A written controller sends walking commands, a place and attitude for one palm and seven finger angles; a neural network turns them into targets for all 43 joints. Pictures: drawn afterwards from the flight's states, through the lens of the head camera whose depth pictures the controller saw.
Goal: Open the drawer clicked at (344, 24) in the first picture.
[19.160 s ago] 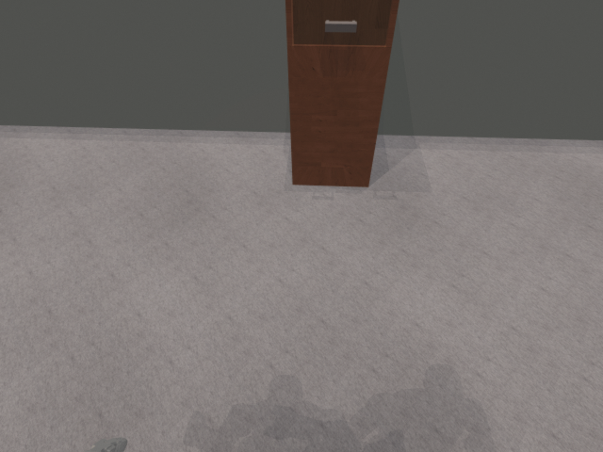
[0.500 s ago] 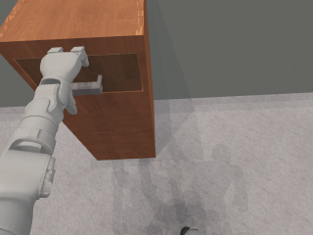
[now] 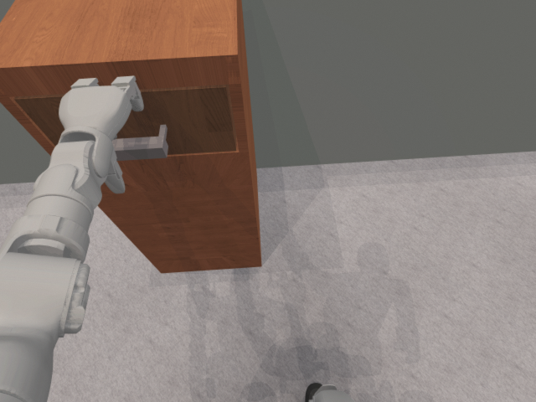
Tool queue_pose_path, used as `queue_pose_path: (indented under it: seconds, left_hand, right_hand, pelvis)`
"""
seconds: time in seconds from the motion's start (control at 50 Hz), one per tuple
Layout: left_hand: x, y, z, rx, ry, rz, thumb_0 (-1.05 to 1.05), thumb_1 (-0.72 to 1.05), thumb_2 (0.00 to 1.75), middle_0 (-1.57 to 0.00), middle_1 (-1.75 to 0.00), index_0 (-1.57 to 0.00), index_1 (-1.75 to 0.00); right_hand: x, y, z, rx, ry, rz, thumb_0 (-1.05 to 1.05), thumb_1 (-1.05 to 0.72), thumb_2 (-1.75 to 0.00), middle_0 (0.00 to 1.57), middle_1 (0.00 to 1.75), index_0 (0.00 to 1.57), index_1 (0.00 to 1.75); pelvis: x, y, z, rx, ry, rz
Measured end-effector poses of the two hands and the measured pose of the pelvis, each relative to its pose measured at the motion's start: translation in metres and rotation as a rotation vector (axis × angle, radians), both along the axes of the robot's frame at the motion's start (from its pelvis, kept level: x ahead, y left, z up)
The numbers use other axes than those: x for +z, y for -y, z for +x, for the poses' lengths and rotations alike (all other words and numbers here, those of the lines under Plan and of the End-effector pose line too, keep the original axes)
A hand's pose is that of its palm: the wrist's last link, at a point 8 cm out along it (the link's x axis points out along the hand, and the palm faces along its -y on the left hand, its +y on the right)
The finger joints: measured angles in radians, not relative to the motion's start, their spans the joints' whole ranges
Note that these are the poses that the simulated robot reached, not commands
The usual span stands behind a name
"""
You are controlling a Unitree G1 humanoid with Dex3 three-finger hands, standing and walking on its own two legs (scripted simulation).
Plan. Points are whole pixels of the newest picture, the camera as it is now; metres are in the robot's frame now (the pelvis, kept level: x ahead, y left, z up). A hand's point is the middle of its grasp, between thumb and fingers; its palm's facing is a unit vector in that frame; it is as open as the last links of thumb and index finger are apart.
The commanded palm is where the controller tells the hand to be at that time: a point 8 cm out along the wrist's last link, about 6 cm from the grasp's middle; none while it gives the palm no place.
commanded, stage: lower the fingers behind the handle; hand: left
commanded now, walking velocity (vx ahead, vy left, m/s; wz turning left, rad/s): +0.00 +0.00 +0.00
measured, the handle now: (136, 139) +0.55 +0.21 +0.02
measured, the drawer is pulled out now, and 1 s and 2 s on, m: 0.00 0.00 0.00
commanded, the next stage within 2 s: close the thumb around the handle in 1.52 s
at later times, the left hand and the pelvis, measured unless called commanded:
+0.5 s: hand (125, 147) +0.51 +0.21 +0.06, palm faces -0.01 +0.01 -1.00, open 13.6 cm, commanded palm +0.48 +0.23 +0.10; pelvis -0.01 +0.00 -0.01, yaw +0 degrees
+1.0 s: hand (131, 159) +0.50 +0.21 +0.03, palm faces -0.04 +0.03 -1.00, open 13.7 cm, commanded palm +0.49 +0.22 +0.06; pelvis -0.03 +0.00 -0.03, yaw +1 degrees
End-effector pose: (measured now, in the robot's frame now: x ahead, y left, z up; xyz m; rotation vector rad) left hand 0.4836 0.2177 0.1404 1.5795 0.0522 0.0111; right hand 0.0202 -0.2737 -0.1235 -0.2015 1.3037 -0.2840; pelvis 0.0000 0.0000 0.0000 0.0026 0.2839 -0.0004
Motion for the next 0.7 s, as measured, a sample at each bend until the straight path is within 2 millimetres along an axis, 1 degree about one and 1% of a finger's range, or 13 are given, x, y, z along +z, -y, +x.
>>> queue_pose_path:
  seconds: [0.1,0.22,0.34,0.46,0.6,0.7]
  left_hand:
    - [-0.007,-0.002,-0.002,-0.001,-0.019,0.011,0.00,-0.49,0.30,-0.32,-1.21,-0.33,-1.21]
    - [-0.020,0.003,-0.005,-0.032,-0.022,-0.002,0.00,-0.49,0.30,-0.32,-1.20,-0.33,-1.20]
    - [-0.030,0.004,-0.001,-0.024,-0.002,-0.001,0.00,-0.49,0.30,-0.32,-1.20,-0.32,-1.20]
    - [-0.030,0.005,0.001,-0.013,0.014,-0.001,0.00,-0.49,0.30,-0.34,-1.23,-0.35,-1.24]
    - [-0.030,0.006,0.001,0.000,0.008,-0.002,0.00,-0.49,0.30,-0.33,-1.22,-0.34,-1.25]
    - [-0.031,0.006,0.000,0.002,0.009,0.004,0.00,-0.49,0.30,-0.33,-1.21,-0.33,-1.26]
  right_hand:
    - [0.000,-0.001,-0.007,-0.005,-0.010,-0.001,0.01,-0.90,-0.90,0.20,0.30,0.20,0.30]
    - [-0.001,-0.003,-0.015,-0.007,-0.032,-0.002,0.01,-0.90,-0.90,0.20,0.30,0.20,0.30]
    - [-0.004,-0.003,-0.020,-0.007,-0.047,-0.002,0.01,-0.90,-0.90,0.20,0.30,0.20,0.30]
    - [-0.007,-0.005,-0.022,-0.001,-0.059,0.005,0.00,-0.90,-0.90,0.20,0.30,0.20,0.30]
    - [-0.008,-0.004,-0.022,-0.002,-0.045,0.002,0.00,-0.90,-0.90,0.20,0.30,0.20,0.30]
    - [-0.008,-0.001,-0.026,0.001,-0.035,-0.011,0.00,-0.90,-0.90,0.20,0.30,0.20,0.30]
  pelvis:
    - [-0.001,-0.001,-0.002,-0.002,-0.007,0.000]
    - [-0.003,-0.003,-0.003,-0.001,-0.015,-0.001]
    - [-0.006,-0.004,-0.004,0.000,-0.031,-0.002]
    - [-0.008,-0.004,-0.005,0.000,-0.043,-0.002]
    - [-0.010,-0.003,-0.009,-0.001,-0.046,0.000]
    - [-0.013,-0.002,-0.015,0.000,-0.055,0.002]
